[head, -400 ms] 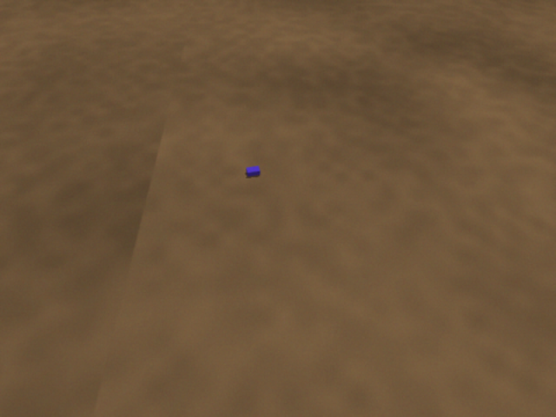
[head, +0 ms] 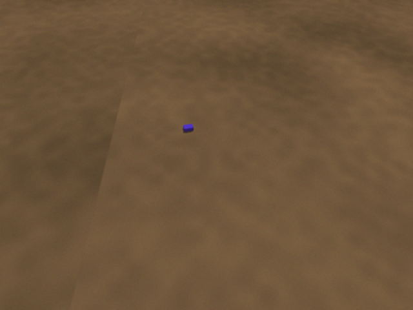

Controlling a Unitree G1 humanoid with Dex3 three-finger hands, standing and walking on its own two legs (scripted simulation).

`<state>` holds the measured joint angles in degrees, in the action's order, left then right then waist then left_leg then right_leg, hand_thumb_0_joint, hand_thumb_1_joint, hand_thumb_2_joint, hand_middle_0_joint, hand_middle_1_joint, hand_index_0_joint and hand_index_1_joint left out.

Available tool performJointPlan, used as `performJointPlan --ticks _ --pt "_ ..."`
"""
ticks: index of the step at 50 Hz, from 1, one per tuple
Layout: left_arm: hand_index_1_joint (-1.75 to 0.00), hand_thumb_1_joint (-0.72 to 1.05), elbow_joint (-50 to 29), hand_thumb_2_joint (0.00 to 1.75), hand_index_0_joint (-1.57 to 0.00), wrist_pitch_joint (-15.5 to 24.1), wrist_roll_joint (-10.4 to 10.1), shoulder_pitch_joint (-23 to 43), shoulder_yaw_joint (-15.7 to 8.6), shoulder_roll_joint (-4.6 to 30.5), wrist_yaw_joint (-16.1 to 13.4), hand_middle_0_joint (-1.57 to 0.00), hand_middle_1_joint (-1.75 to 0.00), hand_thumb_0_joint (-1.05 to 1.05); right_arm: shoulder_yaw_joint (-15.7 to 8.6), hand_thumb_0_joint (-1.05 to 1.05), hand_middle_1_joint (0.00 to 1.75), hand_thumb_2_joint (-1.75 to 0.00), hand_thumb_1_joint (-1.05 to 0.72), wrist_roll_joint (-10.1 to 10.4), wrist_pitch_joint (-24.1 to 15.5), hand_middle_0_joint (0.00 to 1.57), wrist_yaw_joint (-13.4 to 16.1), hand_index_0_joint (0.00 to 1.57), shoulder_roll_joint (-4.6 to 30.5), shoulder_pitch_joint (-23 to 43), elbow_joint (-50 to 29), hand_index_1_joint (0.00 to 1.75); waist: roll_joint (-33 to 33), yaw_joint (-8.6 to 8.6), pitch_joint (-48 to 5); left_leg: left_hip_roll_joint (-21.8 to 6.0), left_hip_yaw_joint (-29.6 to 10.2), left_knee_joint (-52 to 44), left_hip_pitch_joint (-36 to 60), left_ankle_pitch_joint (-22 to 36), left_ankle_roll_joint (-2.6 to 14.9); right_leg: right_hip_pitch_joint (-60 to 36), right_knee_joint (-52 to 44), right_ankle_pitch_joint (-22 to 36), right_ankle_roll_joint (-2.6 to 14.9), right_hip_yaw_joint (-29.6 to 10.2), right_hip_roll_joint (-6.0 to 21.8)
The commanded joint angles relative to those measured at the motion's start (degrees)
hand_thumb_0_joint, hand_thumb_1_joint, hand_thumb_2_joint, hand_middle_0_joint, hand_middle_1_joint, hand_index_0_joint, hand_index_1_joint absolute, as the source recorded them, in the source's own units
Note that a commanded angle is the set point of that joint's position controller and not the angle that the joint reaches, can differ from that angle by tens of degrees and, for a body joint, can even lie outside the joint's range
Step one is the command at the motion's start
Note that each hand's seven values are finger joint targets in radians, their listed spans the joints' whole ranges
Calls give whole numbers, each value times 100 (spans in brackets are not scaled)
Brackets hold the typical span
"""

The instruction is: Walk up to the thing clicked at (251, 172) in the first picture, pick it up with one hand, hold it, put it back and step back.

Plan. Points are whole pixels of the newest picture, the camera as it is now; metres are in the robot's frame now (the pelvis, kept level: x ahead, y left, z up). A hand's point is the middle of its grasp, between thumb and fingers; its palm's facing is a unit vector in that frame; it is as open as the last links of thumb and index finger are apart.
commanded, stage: stand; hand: left
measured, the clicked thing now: (188, 127) +1.37 +0.12 -0.77
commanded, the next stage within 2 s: walk up in 0.72 s
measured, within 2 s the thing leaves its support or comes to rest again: neither
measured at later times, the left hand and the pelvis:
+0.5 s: hand out of the picture +0.08 +0.25 -0.15, palm faces -0.04 -0.94 -0.34, open 7.4 cm; pelvis +0.00 +0.00 +0.00, yaw +0 degrees
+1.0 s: hand out of the picture +0.14 +0.25 -0.14, palm faces -0.01 -0.91 -0.41, open 7.4 cm; pelvis +0.05 -0.05 -0.02, yaw +0 degrees
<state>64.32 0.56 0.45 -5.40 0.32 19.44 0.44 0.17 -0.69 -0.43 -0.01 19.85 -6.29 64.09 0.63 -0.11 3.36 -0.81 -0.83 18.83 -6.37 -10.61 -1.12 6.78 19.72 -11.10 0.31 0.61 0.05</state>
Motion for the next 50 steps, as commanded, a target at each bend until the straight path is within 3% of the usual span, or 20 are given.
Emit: performJointPlan --ticks 1,35,36,37,38,39,40,41,42,44,45,47,48,49,50 --pt "-30 90 -310 90 -20 122 4 207 -243 1239 -95 -20 -30 0 -232 0 30 -90 -90 26 -138 20 75 20 1194 216 -356 30 -131 29 -505 -645 -475 -244 125 911 210 -82 -315 842 125 -532 699" --pt "-30 90 -341 90 -20 134 -6 151 -238 1270 -99 -20 -30 0 -232 0 30 -90 -90 21 -138 20 64 20 1194 182 -338 30 -47 16 -522 -671 -421 -294 185 948 202 -187 -365 1016 147 -568 725" --pt "-30 90 -801 90 -20 170 179 23 -763 1879 130 -20 -30 0 -622 0 30 -90 -90 -48 -256 20 -17 20 1807 -481 -579 30 -330 -7 -1074 -524 -699 144 158 -1937 686 -205 301 -1882 282 -396 375" --pt "-30 90 -849 90 -20 142 253 176 -804 1865 215 -20 -30 0 -707 0 30 -90 -90 -117 -286 20 -60 20 1925 -620 -551 30 -149 -75 -499 -743 -1083 31 -279 -2956 820 550 668 -2680 328 -484 388" --pt "-30 90 -963 90 -20 123 279 356 -812 1715 267 -20 -30 0 -767 0 30 -90 -90 -141 -287 20 -76 20 1986 -704 -556 30 140 -152 -139 -989 -1514 -259 -401 -3449 935 1210 1024 -2757 303 -438 311" --pt "-30 90 -1083 90 -20 105 279 351 -795 1538 340 -20 -30 0 -841 0 30 -90 -90 -135 -297 20 -102 20 2125 -559 -670 30 584 -109 177 -1432 -2055 -636 -451 -3776 1175 1766 1784 -2192 199 -215 214" --pt "-30 90 -1239 90 -20 94 289 521 -802 1486 378 -20 -30 0 -897 0 30 -90 -90 -155 -343 20 -107 20 2189 -588 -781 30 752 -211 475 -1927 -2681 -1021 -346 -3550 1465 2389 2551 -1670 94 -197 246" --pt "-30 90 -1377 90 -20 101 270 621 -820 1454 406 -20 -30 0 -932 0 30 -90 -90 -176 -419 20 -70 20 2200 -603 -871 30 644 -179 557 -2197 -2980 -1105 -23 -3112 1605 2822 2658 -1585 124 -615 533" --pt "-30 90 -1444 90 -20 143 226 634 -831 1490 442 -20 -30 0 -948 0 30 -90 -90 -146 -459 20 -59 20 2176 -634 -946 30 553 -147 403 -2209 -2935 -1055 253 -2808 1604 2819 2506 -1619 167 -799 697" --pt "-30 90 -1509 90 -20 194 205 515 -838 1520 512 -20 -30 0 -921 0 30 -90 -90 -156 -475 20 -84 20 2033 -711 -1039 30 586 -143 -81 -1770 -2281 -861 639 -2539 1448 2621 2149 -1831 117 -633 600" --pt "-30 90 -1485 90 -20 176 206 282 -854 1493 533 -20 -30 0 -931 0 30 -90 -90 -179 -467 20 -106 20 2080 -552 -1124 30 846 -11 -107 -1622 -1982 -832 303 -2512 1365 2160 1967 -1675 94 -482 598" --pt "-30 90 -1316 90 -20 193 218 -296 -887 1433 531 -20 -30 0 -927 0 30 -90 -90 -176 -405 20 -162 20 2012 -98 -1288 30 953 331 -243 -1152 -1166 -329 -529 -2029 1102 736 1061 -1128 121 -44 379" --pt "-30 90 -1115 90 -20 209 233 -804 -927 1425 497 -20 -30 0 -887 0 30 -90 -90 -179 -366 20 -186 20 1885 110 -1380 30 645 620 -348 -783 -611 286 -1113 -1959 932 -230 626 -446 37 389 107" --pt "-30 90 -864 90 -20 233 262 -1507 -1029 1642 415 -20 -30 0 -798 0 30 -90 -90 -188 -326 20 -177 20 1600 231 -1477 30 -93 960 -523 -428 -238 1334 -2116 -2041 742 -1491 632 -401 29 480 -76" --pt "-30 90 -730 90 -20 248 317 -2283 -1192 2123 333 -20 -30 0 -667 0 30 -90 -90 -193 -322 20 -152 20 1139 194 -1568 30 -1749 1355 -584 246 246 3315 -3279 -2572 543 -2192 32 -1545 180 -793 592"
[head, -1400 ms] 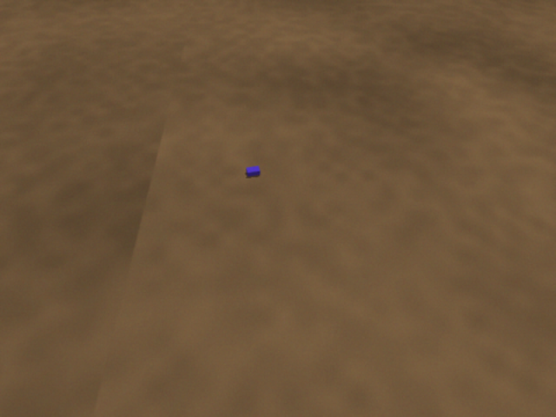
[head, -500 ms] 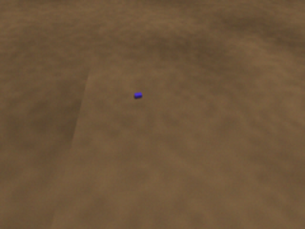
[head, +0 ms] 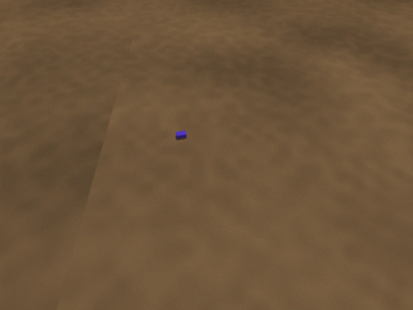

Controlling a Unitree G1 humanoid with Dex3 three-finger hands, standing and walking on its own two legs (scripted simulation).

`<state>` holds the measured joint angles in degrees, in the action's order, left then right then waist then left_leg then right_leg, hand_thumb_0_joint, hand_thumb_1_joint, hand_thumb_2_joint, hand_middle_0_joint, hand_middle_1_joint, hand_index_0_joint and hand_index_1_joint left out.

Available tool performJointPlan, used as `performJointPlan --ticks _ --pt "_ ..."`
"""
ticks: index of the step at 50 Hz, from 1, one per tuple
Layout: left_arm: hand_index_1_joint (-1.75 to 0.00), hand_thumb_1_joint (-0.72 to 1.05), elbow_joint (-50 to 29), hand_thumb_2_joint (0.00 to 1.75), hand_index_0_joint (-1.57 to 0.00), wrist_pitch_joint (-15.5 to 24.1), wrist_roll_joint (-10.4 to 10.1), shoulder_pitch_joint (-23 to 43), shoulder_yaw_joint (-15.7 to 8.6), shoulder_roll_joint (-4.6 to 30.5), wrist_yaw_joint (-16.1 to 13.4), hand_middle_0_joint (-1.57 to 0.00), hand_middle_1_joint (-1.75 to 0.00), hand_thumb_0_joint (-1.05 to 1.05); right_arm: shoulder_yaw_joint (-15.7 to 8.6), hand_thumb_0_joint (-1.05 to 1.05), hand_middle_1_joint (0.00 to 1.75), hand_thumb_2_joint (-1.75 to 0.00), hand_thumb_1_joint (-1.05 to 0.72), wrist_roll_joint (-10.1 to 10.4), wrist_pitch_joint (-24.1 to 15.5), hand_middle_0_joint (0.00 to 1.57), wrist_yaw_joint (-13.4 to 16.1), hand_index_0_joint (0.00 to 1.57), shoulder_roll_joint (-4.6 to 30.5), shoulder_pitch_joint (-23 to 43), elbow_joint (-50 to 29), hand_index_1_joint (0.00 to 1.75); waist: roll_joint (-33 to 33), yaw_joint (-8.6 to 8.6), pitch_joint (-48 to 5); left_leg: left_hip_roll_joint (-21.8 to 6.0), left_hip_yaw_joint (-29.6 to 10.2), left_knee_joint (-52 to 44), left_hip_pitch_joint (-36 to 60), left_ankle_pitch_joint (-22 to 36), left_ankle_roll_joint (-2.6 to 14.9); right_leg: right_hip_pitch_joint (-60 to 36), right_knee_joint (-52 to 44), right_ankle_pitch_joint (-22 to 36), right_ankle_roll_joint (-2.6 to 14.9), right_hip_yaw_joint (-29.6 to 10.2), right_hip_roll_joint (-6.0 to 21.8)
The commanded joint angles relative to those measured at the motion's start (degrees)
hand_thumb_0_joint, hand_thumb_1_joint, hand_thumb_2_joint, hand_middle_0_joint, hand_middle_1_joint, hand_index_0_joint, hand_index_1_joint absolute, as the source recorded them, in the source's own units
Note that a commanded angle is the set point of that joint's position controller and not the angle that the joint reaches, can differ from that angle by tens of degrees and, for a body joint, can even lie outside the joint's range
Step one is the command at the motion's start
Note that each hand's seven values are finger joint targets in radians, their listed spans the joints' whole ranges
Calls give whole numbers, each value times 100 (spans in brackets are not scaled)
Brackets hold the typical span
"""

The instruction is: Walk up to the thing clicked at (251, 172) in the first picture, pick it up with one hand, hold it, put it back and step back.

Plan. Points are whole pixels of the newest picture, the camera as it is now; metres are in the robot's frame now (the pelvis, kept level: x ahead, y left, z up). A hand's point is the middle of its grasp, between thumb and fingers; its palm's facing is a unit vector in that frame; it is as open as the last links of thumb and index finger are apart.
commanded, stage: walk up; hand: left
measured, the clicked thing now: (181, 134) +1.32 +0.17 -0.75
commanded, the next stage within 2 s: none
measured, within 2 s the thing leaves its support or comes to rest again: neither
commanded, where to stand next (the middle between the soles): +1.01 -0.16 m, yaw +11 degrees
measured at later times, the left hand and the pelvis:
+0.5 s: hand (105, 285) +0.22 +0.24 -0.17, palm faces +0.04 -0.95 -0.30, open 7.4 cm; pelvis +0.21 -0.03 -0.01, yaw +5 degrees
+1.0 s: hand (155, 191) +0.44 +0.14 -0.11, palm faces +0.13 -0.90 -0.41, open 7.4 cm; pelvis +0.44 -0.14 +0.01, yaw +6 degrees
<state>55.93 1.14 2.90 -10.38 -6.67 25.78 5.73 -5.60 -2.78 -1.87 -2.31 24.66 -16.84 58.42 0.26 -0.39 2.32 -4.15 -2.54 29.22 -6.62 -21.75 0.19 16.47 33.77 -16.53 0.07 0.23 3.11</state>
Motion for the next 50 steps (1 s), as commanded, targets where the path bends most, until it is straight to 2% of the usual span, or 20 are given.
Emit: performJointPlan --ticks 1,3,6,8,13,17,18,19,20,21,24,27,32,36,38,39,40,41,45,50 --pt "-30 90 -275 90 -20 239 108 -1243 -502 1807 -228 -20 -30 0 -20 0 30 -90 -90 150 -187 20 100 20 559 1069 -1137 30 -2106 1050 -206 883 288 3229 -3992 -1240 176 -2583 -2642 -3019 821 -3200 1734" --pt "-30 90 -697 90 -20 253 -48 -224 -406 1827 -208 -20 -30 0 -175 0 30 -90 -90 129 -249 20 73 20 1299 930 -948 30 -875 564 768 22 -221 3350 -3497 -464 158 -1132 -2923 -3052 1446 -3408 2089" --pt "-30 90 -742 90 -20 358 -165 -93 -208 1248 -253 -20 -30 0 -108 0 30 -90 -90 206 -315 20 0 20 1122 327 -622 30 -529 219 702 -155 -313 2982 -2937 217 175 -1123 -2406 -720 1113 -1533 1255" --pt "-30 90 -762 90 -20 380 -190 -151 -164 1227 -250 -20 -30 0 -89 0 30 -90 -90 225 -299 20 -71 20 1049 282 -688 30 -661 204 697 -162 -80 2356 -2661 253 90 -997 -2299 115 1240 -953 1140" --pt "-30 90 -955 90 -20 362 -168 -405 -129 1320 -242 -20 -30 0 -91 0 30 -90 -90 235 -283 20 -147 20 931 816 -1142 30 -773 378 366 -94 400 796 -1871 925 44 -1017 -1799 1391 1124 -186 954" --pt "-30 90 -1059 90 -20 273 -203 -469 -64 1272 -240 -20 -30 0 -282 0 30 -90 -90 213 -308 20 -28 20 1041 -83 -960 30 46 -163 -267 469 1006 165 277 1567 282 -339 -93 2333 856 363 638" --pt "-30 90 -1096 90 -20 260 -204 -783 33 1020 -269 -20 -30 0 -395 0 30 -90 -90 147 -337 20 37 20 1281 -734 -862 30 679 -427 -687 383 710 177 1302 1131 520 269 1296 2175 703 462 406" --pt "-30 90 -1141 90 -20 255 -253 -1041 114 632 -302 -20 -30 0 -519 0 30 -90 -90 8 -364 20 114 20 1648 -1347 -847 30 1576 -671 -1126 -618 -833 -163 2146 147 891 1284 2732 534 450 583 -32" --pt "-30 90 -1188 90 -20 240 -252 -1233 49 688 -321 -20 -30 0 -584 0 30 -90 -90 82 -386 20 170 20 2056 -1379 -1031 30 1798 -580 -1374 -1981 -3831 -1021 2591 -840 1490 2406 3529 -1740 323 110 -685" --pt "-30 90 -1116 90 -20 178 -215 -986 -60 1394 -375 -20 -30 0 -629 0 30 -90 -90 285 -387 20 162 20 2068 -1012 -1133 30 1006 -561 -1289 -2241 -4251 -1417 2052 -1483 1804 2231 3846 -1557 401 -651 -171" --pt "-30 90 -968 90 -20 221 -242 -748 -58 1219 -323 -20 -30 0 -349 0 30 -90 -90 320 -416 20 204 20 1552 -199 -1408 30 320 -175 -112 -1574 -2083 -1304 357 364 1422 1944 3675 -677 232 -667 291" --pt "-30 90 -838 90 -20 130 -209 -1091 -56 1012 -169 -20 -30 0 -256 0 30 -90 -90 313 -498 20 145 20 1450 142 -1462 30 431 135 286 -1118 -756 -1440 -1201 432 1228 991 2643 -416 57 -362 481" --pt "-30 90 -1026 90 -20 139 -162 -700 -119 919 52 -20 -30 0 -357 0 30 -90 -90 256 -584 20 109 20 1758 370 -1543 30 1133 173 361 -1019 -331 -1536 -1568 -885 1133 530 823 303 63 -36 533" --pt "-30 90 -814 90 -20 164 -93 -993 -277 1029 44 -20 -30 0 -319 0 30 -90 -90 239 -494 20 73 20 1653 525 -1516 30 607 463 -4 -846 -122 -844 -2177 -1339 915 -780 630 648 77 560 150" --pt "-30 90 -755 90 -20 242 -40 -1348 -391 1269 -26 -20 -30 0 -176 0 30 -90 -90 181 -428 20 84 20 1303 258 -1446 30 -399 691 -179 -437 326 779 -2469 -759 703 -1521 166 -147 166 535 -79" --pt "-30 90 -677 90 -20 320 5 -1996 -532 1654 -121 -20 -30 0 -26 0 30 -90 -90 209 -424 20 85 20 875 48 -1457 30 -1885 1034 -318 122 837 3015 -3055 -45 435 -1962 -943 -1818 466 -1054 694" --pt "-30 90 -855 90 -20 401 -74 -1804 -491 1963 -191 -20 -30 0 65 0 30 -90 -90 317 -425 20 137 20 671 -95 -1561 30 -2468 835 -170 742 570 3981 -3964 -813 198 -1957 -2182 -2095 957 -3320 1852" --pt "-30 90 -948 90 -20 378 -166 -1384 -466 2042 -204 -20 -30 0 -88 0 30 -90 -90 226 -390 20 220 20 1252 6 -1451 30 -1852 728 43 348 73 4423 -3788 -884 207 -1530 -2254 -2036 1385 -3875 2191" --pt "-30 90 -1059 90 -20 394 -252 -606 -231 1374 -320 -20 -30 0 -78 0 30 -90 -90 408 -322 20 136 20 1189 -308 -983 30 -1209 146 388 -74 -195 3630 -2837 361 252 -413 -1902 -208 713 -1310 1116" --pt "-30 90 -1096 90 -20 469 -254 -1006 -142 1165 -349 -20 -30 0 -34 0 30 -90 -90 304 -260 20 33 20 989 -23 -1105 30 -892 289 107 80 77 2462 -2805 817 61 -1042 -1749 1507 906 -430 966"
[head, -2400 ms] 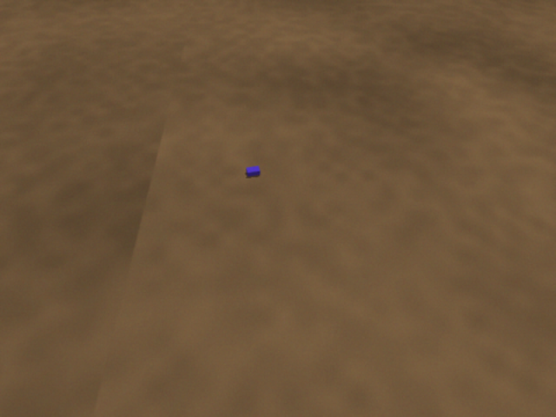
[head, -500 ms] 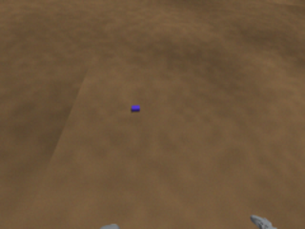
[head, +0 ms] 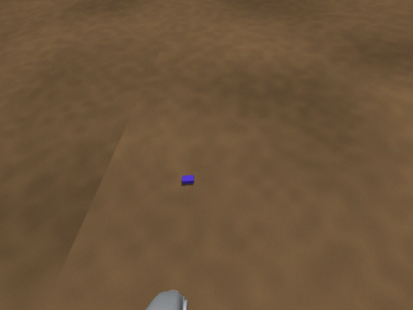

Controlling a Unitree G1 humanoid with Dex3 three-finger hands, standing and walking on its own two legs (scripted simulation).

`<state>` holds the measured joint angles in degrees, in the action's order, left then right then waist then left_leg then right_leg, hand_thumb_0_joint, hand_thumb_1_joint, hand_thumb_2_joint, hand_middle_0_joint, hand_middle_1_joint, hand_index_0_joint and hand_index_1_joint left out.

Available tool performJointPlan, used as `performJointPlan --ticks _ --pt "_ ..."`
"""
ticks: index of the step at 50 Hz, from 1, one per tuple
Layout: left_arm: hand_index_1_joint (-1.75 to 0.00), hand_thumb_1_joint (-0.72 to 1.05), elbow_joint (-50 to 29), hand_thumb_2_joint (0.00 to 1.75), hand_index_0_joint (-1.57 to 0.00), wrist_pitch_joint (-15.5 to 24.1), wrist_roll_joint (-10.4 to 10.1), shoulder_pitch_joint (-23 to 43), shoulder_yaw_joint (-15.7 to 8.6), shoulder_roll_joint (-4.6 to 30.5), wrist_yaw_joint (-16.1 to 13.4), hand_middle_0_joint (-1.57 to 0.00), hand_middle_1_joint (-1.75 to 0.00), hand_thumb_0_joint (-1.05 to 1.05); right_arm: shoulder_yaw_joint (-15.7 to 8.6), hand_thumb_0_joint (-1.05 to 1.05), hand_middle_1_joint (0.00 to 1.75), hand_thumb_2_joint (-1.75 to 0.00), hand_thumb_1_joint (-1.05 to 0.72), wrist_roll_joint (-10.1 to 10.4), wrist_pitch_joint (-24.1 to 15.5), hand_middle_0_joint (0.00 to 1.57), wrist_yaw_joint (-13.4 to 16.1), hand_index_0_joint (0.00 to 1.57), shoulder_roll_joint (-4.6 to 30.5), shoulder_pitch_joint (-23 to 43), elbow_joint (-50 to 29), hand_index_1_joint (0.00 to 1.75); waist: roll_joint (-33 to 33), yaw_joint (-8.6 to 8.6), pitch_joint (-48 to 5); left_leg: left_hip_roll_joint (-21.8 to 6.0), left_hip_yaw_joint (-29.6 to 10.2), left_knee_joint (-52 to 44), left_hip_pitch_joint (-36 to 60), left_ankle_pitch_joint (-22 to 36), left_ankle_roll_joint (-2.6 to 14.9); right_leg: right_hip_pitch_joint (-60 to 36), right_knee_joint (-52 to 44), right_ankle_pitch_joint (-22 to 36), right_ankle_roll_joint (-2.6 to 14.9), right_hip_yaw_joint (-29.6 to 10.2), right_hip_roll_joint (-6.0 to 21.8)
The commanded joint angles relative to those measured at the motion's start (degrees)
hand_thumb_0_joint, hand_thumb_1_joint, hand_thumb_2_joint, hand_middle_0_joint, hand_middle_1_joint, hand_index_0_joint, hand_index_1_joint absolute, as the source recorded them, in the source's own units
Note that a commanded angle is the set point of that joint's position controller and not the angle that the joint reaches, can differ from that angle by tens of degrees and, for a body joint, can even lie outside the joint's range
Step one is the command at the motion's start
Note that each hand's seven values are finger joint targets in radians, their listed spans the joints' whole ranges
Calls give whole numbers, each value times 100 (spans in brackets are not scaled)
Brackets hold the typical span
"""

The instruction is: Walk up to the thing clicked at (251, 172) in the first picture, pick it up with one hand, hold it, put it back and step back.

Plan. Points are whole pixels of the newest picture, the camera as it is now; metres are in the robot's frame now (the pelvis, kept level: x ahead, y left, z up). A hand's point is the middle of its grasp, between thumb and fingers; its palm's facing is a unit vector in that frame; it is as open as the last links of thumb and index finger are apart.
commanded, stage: walk up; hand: left
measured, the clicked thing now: (188, 179) +0.90 +0.21 -0.76
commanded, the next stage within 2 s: none
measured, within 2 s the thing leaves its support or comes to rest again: neither
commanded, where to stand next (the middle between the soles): +0.56 -0.08 m, yaw +4 degrees
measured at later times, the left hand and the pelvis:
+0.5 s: hand (120, 257) +0.26 +0.24 -0.15, palm faces +0.01 -0.95 -0.33, open 7.4 cm; pelvis +0.20 -0.04 +0.00, yaw +2 degrees
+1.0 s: hand (167, 209) +0.37 +0.14 -0.12, palm faces +0.05 -0.92 -0.39, open 7.4 cm; pelvis +0.36 -0.14 +0.00, yaw +4 degrees
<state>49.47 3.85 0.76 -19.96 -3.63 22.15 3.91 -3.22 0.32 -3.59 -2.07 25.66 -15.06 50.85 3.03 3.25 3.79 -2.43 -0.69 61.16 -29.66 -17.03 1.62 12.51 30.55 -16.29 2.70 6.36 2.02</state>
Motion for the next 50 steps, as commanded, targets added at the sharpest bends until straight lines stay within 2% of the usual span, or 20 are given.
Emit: performJointPlan --ticks 1,7,11,12,13,14,15,18,20,22,25,28,33,34,35,36,37,40,42,50 --pt "-30 90 -451 90 -20 196 -29 -115 -446 1531 -177 -20 -30 0 -278 0 30 -90 -90 -13 -65 20 4 20 878 -74 -415 30 -1071 -40 -20 -65 -102 -862 -567 420 -115 -761 -1432 1630 548 -945 1081" --pt "-30 90 -565 90 -20 93 39 -384 -438 1536 -183 -20 -30 0 -233 0 30 -90 -90 -42 -107 20 -6 20 691 667 -770 30 -769 181 -60 -63 406 -2286 -59 706 -24 -1168 -973 2539 514 -706 1200" --pt "-30 90 -724 90 -20 12 -2 -172 -375 1550 -214 -20 -30 0 -352 0 30 -90 -90 -84 -165 20 64 20 796 -346 -529 30 -304 -442 -448 380 748 -3112 2180 763 257 -210 628 3071 433 -292 888" --pt "-30 90 -797 90 -20 -2 -32 -322 -270 1248 -230 -20 -30 0 -470 0 30 -90 -90 -190 -196 20 119 20 1101 -1058 -390 30 315 -787 -900 6 86 -3275 3329 513 564 532 1962 2461 308 -199 622" --pt "-30 90 -858 90 -20 -7 -78 -593 -202 886 -235 -20 -30 0 -624 0 30 -90 -90 -280 -211 20 200 20 1617 -1458 -424 30 1298 -882 -1286 -1412 -2174 -3414 4433 136 1109 2054 3383 97 23 -58 -65" --pt "-30 90 -810 90 -20 -69 -74 -605 -278 1165 -251 -20 -30 0 -654 0 30 -90 -90 -157 -205 20 269 20 1743 -1390 -598 30 773 -834 -1281 -2353 -4133 -4153 4373 -589 1579 2758 3930 -1624 -52 -625 -403" --pt "-30 90 -748 90 -20 -127 -5 -370 -360 1690 -292 -20 -30 0 -714 0 30 -90 -90 37 -194 20 271 20 1810 -1125 -604 30 339 -850 -1056 -2592 -4239 -4386 3925 -895 1829 2739 4290 -1558 56 -1146 -32" --pt "-30 90 -585 90 -20 -121 -57 -284 -315 1365 -197 -20 -30 0 -431 0 30 -90 -90 65 -259 20 292 20 1247 -436 -766 30 -130 -445 -51 -1647 -1762 -4444 2386 1078 1113 2229 4003 -594 -42 -1412 215" --pt "-30 90 -474 90 -20 -161 -65 -454 -322 1228 -140 -20 -30 0 -371 0 30 -90 -90 51 -341 20 245 20 1192 -415 -713 30 106 -281 85 -1348 -899 -4341 1717 1995 1008 1716 3577 -421 -141 -1183 277" --pt "-30 90 -455 90 -20 -195 -52 -502 -315 1133 -55 -20 -30 0 -383 0 30 -90 -90 -14 -378 20 211 20 1235 -188 -805 30 416 -177 194 -1181 -404 -4416 1377 1594 1052 1501 2939 -190 -242 -933 397" --pt "-30 90 -609 90 -20 -187 -6 70 -305 1090 68 -20 -30 0 -432 0 30 -90 -90 -56 -414 20 161 20 1361 -225 -843 30 627 -342 363 -1135 -274 -4607 1334 722 1177 1638 1883 116 -308 -682 543" --pt "-30 90 -654 90 -20 -142 1 490 -351 1130 128 -20 -30 0 -470 0 30 -90 -90 -71 -382 20 127 20 1520 -250 -804 30 781 -466 169 -1063 -297 -4524 1209 -93 983 1084 950 684 -227 -585 490" --pt "-30 90 -208 90 -20 14 56 -341 -559 1477 54 -20 -30 0 -359 0 30 -90 -90 -120 -222 20 118 20 1156 -192 -842 30 -313 76 -482 -822 -47 -2653 565 -317 689 -962 191 262 -126 -373 112" --pt "-30 90 -125 90 -20 88 89 -746 -672 1755 -15 -20 -30 0 -221 0 30 -90 -90 -120 -203 20 106 20 787 -581 -789 30 -1452 273 -707 -353 411 -1100 155 -163 505 -1577 -410 -675 -29 -878 358" --pt "-30 90 -226 90 -20 147 109 -897 -725 2133 -106 -20 -30 0 -50 0 30 -90 -90 -81 -190 20 104 20 354 -759 -866 30 -2568 283 -596 331 456 323 -773 -1299 183 -1649 -1263 -1483 325 -2993 1585" --pt "-30 90 -307 90 -20 130 40 -697 -670 2247 -116 -20 -30 0 -199 0 30 -90 -90 -74 -135 20 166 20 866 -498 -828 30 -2103 300 -345 316 81 756 -1146 -1276 64 -1290 -1816 -1667 876 -4132 2153" --pt "-30 90 -398 90 -20 95 -39 -385 -659 2266 -124 -20 -30 0 -275 0 30 -90 -90 -110 -127 20 210 20 1178 -439 -722 30 -1833 175 -89 -8 -144 854 -1067 -1169 47 -775 -1825 -1693 1180 -4262 2308" --pt "-30 90 -490 90 -20 107 -109 254 -461 1700 -210 -20 -30 0 -297 0 30 -90 -90 38 -77 20 126 20 1093 -723 -331 30 -1285 -267 125 -259 -382 351 -429 -316 72 -112 -1578 -411 651 -2139 1356" --pt "-30 90 -473 90 -20 146 -105 197 -411 1588 -214 -20 -30 0 -285 0 30 -90 -90 10 -20 20 45 20 1018 -892 -249 30 -1445 -290 12 -159 -214 96 -148 122 36 -10 -1628 -60 682 -1695 1124" --pt "-30 90 -588 90 -20 224 -23 -246 -460 1694 -230 -20 -30 0 -275 0 30 -90 -90 -157 30 20 -116 20 851 45 -595 30 -936 22 112 -280 -193 -1702 -514 367 -151 -644 -1786 -396 986 -1567 1522"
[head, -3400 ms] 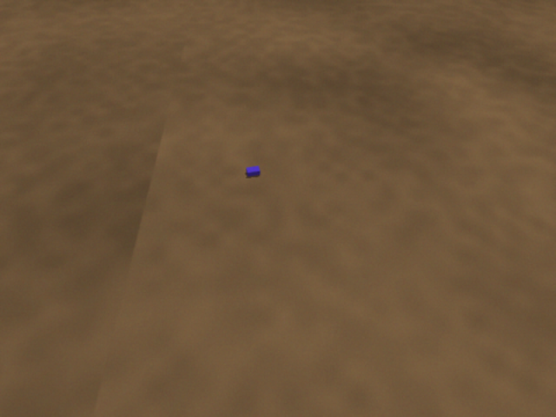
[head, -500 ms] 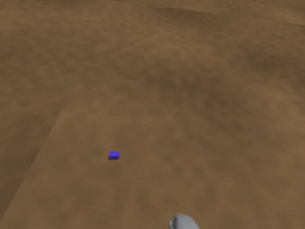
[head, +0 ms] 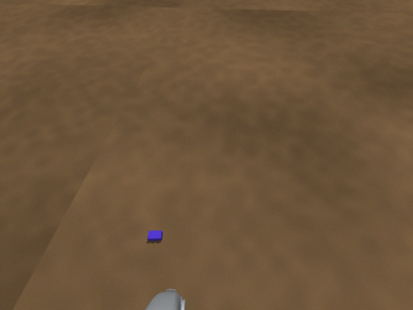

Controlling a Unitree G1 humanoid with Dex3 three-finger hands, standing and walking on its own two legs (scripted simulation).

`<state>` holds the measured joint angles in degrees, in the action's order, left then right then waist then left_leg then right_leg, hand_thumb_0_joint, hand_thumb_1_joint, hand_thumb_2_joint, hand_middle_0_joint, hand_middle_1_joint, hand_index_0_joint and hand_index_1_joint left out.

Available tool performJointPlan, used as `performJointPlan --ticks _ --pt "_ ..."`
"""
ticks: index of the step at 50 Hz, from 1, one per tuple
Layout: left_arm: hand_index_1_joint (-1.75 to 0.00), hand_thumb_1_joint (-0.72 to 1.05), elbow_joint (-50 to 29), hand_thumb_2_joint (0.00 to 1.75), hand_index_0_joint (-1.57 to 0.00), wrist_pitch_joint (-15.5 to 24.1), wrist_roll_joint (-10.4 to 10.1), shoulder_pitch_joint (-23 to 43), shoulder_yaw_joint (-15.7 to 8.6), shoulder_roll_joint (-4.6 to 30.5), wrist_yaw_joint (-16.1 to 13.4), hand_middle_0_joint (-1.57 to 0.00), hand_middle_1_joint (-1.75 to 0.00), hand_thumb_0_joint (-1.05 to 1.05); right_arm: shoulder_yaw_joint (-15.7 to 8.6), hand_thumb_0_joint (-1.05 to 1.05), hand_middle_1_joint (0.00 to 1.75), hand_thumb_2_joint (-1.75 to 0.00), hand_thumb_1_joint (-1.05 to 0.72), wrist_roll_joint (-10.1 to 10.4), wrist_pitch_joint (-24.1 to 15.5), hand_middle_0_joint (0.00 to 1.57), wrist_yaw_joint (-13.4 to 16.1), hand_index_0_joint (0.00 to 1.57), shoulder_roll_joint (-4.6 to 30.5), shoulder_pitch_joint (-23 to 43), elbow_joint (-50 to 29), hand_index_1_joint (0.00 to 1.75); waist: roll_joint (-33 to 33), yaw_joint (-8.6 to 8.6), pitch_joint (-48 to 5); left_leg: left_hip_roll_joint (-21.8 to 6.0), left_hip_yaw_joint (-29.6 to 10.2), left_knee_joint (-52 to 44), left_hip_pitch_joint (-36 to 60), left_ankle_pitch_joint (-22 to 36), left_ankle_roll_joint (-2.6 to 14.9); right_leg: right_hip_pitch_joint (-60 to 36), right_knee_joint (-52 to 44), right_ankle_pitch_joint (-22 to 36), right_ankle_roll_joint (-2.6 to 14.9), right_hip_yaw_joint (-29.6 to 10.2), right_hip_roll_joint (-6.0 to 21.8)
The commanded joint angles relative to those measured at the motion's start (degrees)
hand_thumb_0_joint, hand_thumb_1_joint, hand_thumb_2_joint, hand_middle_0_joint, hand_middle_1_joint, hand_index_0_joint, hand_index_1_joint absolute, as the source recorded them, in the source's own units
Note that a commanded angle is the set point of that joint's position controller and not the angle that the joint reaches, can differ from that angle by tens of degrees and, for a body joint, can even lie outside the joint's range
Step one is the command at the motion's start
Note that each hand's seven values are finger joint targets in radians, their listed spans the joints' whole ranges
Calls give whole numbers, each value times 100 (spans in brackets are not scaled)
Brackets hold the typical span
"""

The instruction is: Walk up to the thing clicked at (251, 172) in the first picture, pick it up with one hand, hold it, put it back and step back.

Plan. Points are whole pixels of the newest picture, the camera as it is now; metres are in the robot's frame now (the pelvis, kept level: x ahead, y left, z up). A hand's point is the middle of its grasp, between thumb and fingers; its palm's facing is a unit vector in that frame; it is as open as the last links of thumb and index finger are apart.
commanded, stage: walk up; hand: left
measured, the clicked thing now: (155, 235) +0.56 +0.31 -0.76
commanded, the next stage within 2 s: none
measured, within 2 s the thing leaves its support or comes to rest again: neither
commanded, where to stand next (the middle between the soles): +0.20 +0.04 m, yaw +1 degrees
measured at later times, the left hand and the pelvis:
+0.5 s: hand (78, 307) +0.16 +0.30 -0.16, palm faces +0.00 -0.93 -0.38, open 7.4 cm; pelvis +0.11 +0.02 -0.01, yaw +2 degrees
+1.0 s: hand (88, 291) +0.19 +0.29 -0.16, palm faces +0.00 -0.94 -0.35, open 7.4 cm; pelvis +0.10 +0.03 -0.01, yaw +1 degrees
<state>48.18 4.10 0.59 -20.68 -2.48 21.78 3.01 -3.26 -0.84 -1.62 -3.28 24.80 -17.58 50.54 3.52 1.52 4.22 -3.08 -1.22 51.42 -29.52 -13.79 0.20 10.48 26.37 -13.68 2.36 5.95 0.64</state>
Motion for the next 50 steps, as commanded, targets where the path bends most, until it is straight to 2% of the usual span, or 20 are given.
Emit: performJointPlan --ticks 1,5,9,10,11,12,15,17,24,27,28,29,30,31,39,41,42,43,46,50 --pt "-30 90 -437 90 -20 192 -12 -231 -571 1731 -143 -20 -30 0 -270 0 30 -90 -90 -57 -189 20 4 20 909 387 -589 30 -938 230 78 -240 -66 -931 -458 23 7 -493 -1268 -456 1017 -1469 1682" --pt "-30 90 -460 90 -20 155 -26 -217 -475 1663 -179 -20 -30 0 -229 0 30 -90 -90 -54 -242 20 17 20 761 572 -631 30 -880 196 27 -17 312 -1506 303 60 92 -320 -584 1426 938 -1000 1562" --pt "-30 90 -522 90 -20 68 -56 -41 -283 1422 -224 -20 -30 0 -340 0 30 -90 -90 -30 -306 20 133 20 974 -342 -348 30 -178 -387 -545 266 379 -2329 2448 606 428 524 1338 2086 449 -310 977" --pt "-30 90 -578 90 -20 65 -108 -226 -187 1146 -240 -20 -30 0 -467 0 30 -90 -90 -81 -327 20 199 20 1393 -753 -347 30 757 -550 -969 -666 -931 -2636 3275 650 794 1272 2682 1259 114 -28 518" --pt "-30 90 -564 90 -20 23 -126 -462 -137 837 -244 -20 -30 0 -502 0 30 -90 -90 -68 -338 20 258 20 1677 -749 -496 30 1190 -401 -950 -1836 -2855 -2944 3638 910 1288 2374 3385 -1722 -91 -224 -186" --pt "-30 90 -398 90 -20 -74 -92 -379 -296 1406 -330 -20 -30 0 -553 0 30 -90 -90 126 -298 20 251 20 1774 -718 -482 30 666 -489 -957 -2268 -3368 -3176 3484 744 1928 2410 3996 -2112 -19 -461 57" --pt "-30 90 -269 90 -20 -126 -97 -143 -255 1389 -302 -20 -30 0 -379 0 30 -90 -90 118 -271 20 314 20 1298 -164 -611 30 76 -273 -268 -1472 -1575 -3154 2224 1744 1325 1999 3784 -1455 16 -1085 309" --pt "-30 90 -94 90 -20 -173 -120 -412 -242 1276 -260 -20 -30 0 -310 0 30 -90 -90 121 -296 20 328 20 1237 143 -629 30 379 -74 -133 -1081 -774 -3120 1594 2019 1121 1544 3431 -985 -36 -852 341" --pt "-30 90 132 90 -20 -129 -100 -21 -229 1059 -388 -20 -30 0 -205 0 30 -90 -90 42 -96 20 331 20 1091 631 -686 30 676 -125 -365 -1035 -353 -2370 1073 2789 1269 601 1679 -168 -258 -353 177" --pt "-30 90 298 90 -20 -55 -27 -181 -263 1216 -448 -20 -30 0 -151 0 30 -90 -90 152 64 20 308 20 965 989 -708 30 216 133 -745 -684 -170 -1519 862 1363 829 -231 512 762 -135 -341 60" --pt "-30 90 277 90 -20 -14 11 -106 -296 1386 -473 -20 -30 0 -67 0 30 -90 -90 192 99 20 313 20 668 887 -649 30 -444 151 -806 -473 -41 -1068 725 553 544 -323 74 1035 -2 -962 481" --pt "-30 90 165 90 -20 32 76 276 -333 1712 -478 -20 -30 0 12 0 30 -90 -90 205 158 20 306 20 422 700 -627 30 -1320 -74 -633 55 195 -517 370 -627 207 -16 -450 1024 391 -2596 1600" --pt "-30 90 56 90 -20 20 46 654 -329 1899 -473 -20 -30 0 -37 0 30 -90 -90 166 228 20 344 20 603 687 -534 30 -1406 -112 -538 240 4 -5 587 -1971 154 543 -718 1016 1076 -3164 2265" --pt "-30 90 48 90 -20 -1 38 979 -325 1951 -483 -20 -30 0 -118 0 30 -90 -90 108 260 20 373 20 823 622 -352 30 -1488 -146 -406 22 -116 153 808 -2067 145 873 -526 1044 1258 -3163 2258" --pt "-30 90 220 90 -20 -186 45 1337 -194 1471 -405 -20 -30 0 -89 0 30 -90 -90 66 112 20 304 20 705 358 400 30 -1494 -243 -865 332 328 -2254 1851 -619 71 726 232 9 469 -1487 1046" --pt "-30 90 240 90 -20 -236 -27 1324 -86 1118 -364 -20 -30 0 -140 0 30 -90 -90 -34 27 20 352 20 963 471 491 30 -829 -173 -930 -216 -498 -2819 2136 -343 228 995 658 -164 123 -1198 774" --pt "-30 90 312 90 -20 -265 -68 1356 -41 971 -343 -20 -30 0 -153 0 30 -90 -90 -43 1 20 345 20 1198 1010 370 30 -248 -24 -653 -802 -1400 -3100 1567 -1068 483 1132 668 -773 -115 -889 369" --pt "-30 90 504 90 -20 -281 -39 1426 -118 1185 -365 -20 -30 0 -142 0 30 -90 -90 17 25 20 319 20 1312 1311 380 30 -66 35 -370 -1011 -1394 -3235 709 -1875 662 483 798 -1125 -107 -662 221" --pt "-30 90 700 90 -20 -227 -9 1415 -137 1215 -302 -20 -30 0 18 0 30 -90 -90 -18 15 20 290 20 910 1367 481 30 -224 75 -124 -313 -550 -3035 462 -1759 331 113 91 -831 9 -1154 485" --pt "-30 90 892 90 -20 -222 -43 1542 -97 1208 -291 -20 -30 0 12 0 30 -90 -90 -14 -2 20 262 20 977 1296 742 30 119 4 -32 -330 -673 -3239 759 -1810 246 328 -220 -980 11 -1143 453"
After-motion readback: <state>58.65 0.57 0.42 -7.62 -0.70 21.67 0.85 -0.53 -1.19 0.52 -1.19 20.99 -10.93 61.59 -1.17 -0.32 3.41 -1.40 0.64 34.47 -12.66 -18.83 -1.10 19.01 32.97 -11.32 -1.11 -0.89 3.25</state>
